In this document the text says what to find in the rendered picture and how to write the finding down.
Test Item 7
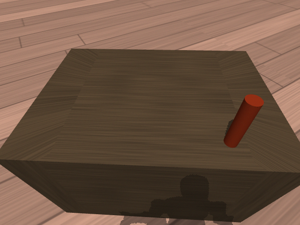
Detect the can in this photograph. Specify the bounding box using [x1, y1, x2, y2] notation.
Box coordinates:
[224, 94, 264, 148]

